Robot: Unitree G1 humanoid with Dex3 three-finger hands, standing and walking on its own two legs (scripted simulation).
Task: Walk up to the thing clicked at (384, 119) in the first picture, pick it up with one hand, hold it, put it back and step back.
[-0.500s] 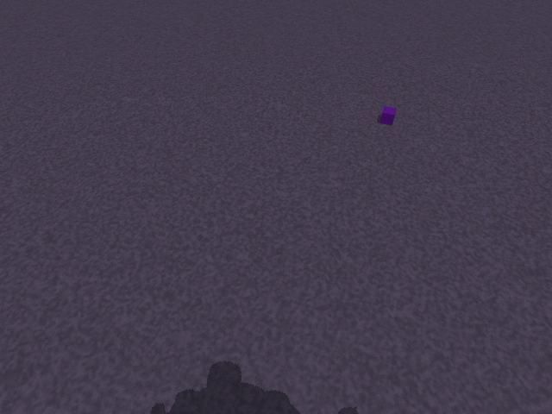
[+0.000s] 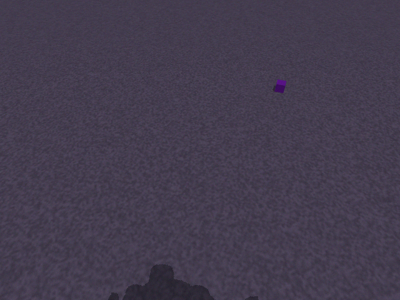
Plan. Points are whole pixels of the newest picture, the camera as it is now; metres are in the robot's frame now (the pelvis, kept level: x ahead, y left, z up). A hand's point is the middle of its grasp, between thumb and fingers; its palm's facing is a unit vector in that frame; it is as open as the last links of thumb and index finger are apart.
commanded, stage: stand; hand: left
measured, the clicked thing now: (280, 86) +1.84 -0.63 -0.75
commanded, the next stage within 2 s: walk up in 0.62 s
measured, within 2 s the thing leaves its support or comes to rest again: neither
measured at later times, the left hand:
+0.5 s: hand out of the picture +0.08 +0.25 -0.16, palm faces -0.04 -0.94 -0.34, open 7.4 cm
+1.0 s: hand (121, 273) +0.22 +0.20 -0.14, palm faces -0.15 -0.88 -0.45, open 7.4 cm
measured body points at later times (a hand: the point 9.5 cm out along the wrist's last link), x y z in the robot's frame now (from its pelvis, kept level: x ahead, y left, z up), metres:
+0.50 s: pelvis +0.00 +0.00 +0.00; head +0.01 +0.00 +0.45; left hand +0.08 +0.30 -0.13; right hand +0.07 -0.30 -0.13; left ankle +0.00 +0.13 -0.75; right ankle +0.00 -0.11 -0.75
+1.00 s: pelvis +0.09 -0.09 -0.04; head +0.06 -0.12 +0.41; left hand +0.23 +0.25 -0.11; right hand +0.09 -0.46 -0.15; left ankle +0.01 +0.12 -0.73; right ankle +0.12 -0.23 -0.75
